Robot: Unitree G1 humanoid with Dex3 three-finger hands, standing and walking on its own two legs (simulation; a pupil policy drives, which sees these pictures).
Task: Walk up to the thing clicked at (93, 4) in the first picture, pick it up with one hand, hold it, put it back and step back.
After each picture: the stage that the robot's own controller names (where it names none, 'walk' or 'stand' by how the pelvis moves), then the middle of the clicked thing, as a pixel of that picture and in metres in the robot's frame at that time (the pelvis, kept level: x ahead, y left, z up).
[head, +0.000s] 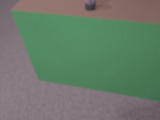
stand; out of the picture +0.93 -0.02 +0.05
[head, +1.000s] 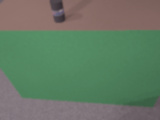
walk; (58, 10) +0.81 +0.19 +0.08
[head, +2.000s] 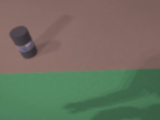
rise first; (24, 43) +0.50 +0.26 +0.08
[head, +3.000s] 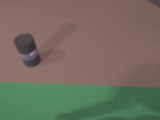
stand; (28, 51) +0.46 +0.24 +0.07
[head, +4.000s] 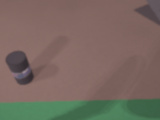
stand; (20, 68) +0.41 +0.25 +0.05
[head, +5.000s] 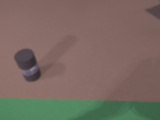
stand; (28, 66) +0.42 +0.23 +0.05
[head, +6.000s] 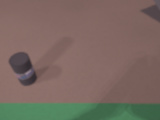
stand; (24, 69) +0.40 +0.25 +0.05
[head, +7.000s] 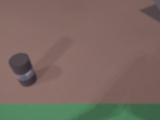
stand; (24, 70) +0.40 +0.25 +0.05
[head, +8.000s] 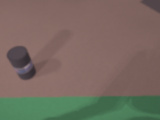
rise first; (22, 63) +0.41 +0.25 +0.05
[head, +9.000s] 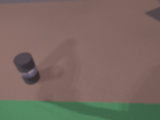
rise first; (27, 69) +0.41 +0.27 +0.05
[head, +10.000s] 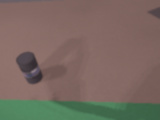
go down; (30, 68) +0.41 +0.26 +0.05
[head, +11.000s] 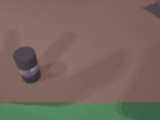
go down; (28, 65) +0.39 +0.22 +0.07
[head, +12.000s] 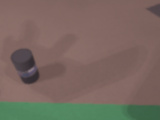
approach; (26, 67) +0.40 +0.23 +0.07
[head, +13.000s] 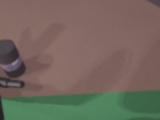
close; (10, 59) +0.40 +0.25 +0.09
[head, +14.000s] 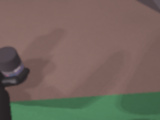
lift; (12, 66) +0.38 +0.24 +0.09
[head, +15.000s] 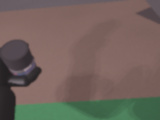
lift; (21, 63) +0.31 +0.19 +0.21
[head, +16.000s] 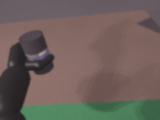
lift; (37, 53) +0.34 +0.16 +0.23
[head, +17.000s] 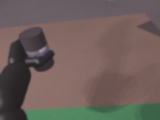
hold; (38, 50) +0.35 +0.16 +0.25
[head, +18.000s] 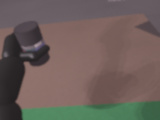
crouch; (33, 44) +0.35 +0.16 +0.26
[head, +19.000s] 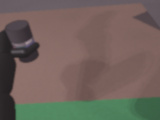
crouch; (23, 42) +0.40 +0.20 +0.22
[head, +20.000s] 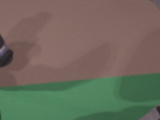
lower; out of the picture +0.44 +0.26 +0.11
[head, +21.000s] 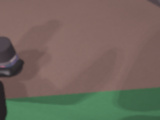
lower; (6, 57) +0.40 +0.25 +0.10
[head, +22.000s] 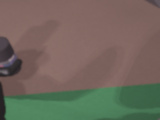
lower; (5, 57) +0.41 +0.25 +0.10
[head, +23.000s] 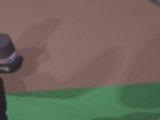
lower; (6, 54) +0.42 +0.25 +0.10
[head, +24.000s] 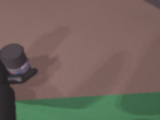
open; (17, 64) +0.39 +0.23 +0.10
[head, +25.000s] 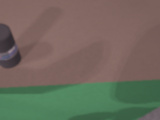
rise; (4, 47) +0.41 +0.23 +0.11
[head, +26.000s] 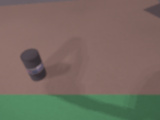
sink last; (34, 65) +0.42 +0.25 +0.07
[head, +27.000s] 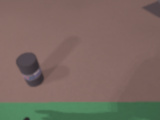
stand; (31, 70) +0.39 +0.23 +0.06
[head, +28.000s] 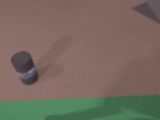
stand; (25, 68) +0.40 +0.24 +0.05
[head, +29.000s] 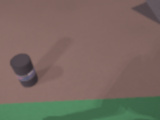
stand; (25, 71) +0.39 +0.24 +0.05
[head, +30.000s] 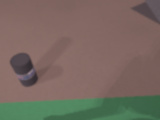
stand; (25, 70) +0.40 +0.24 +0.05
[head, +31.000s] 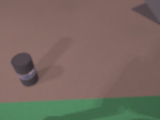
stand; (26, 70) +0.40 +0.24 +0.05
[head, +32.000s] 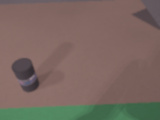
walk; (26, 75) +0.38 +0.23 +0.05
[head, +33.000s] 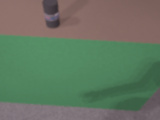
walk; (51, 13) +0.68 +0.16 +0.06
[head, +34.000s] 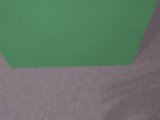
walk; out of the picture +1.02 +0.23 +0.08
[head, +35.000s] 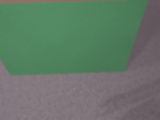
stand; out of the picture +1.09 +0.24 +0.05
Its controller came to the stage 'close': yes
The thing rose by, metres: 0.21
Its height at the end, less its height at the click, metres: +0.00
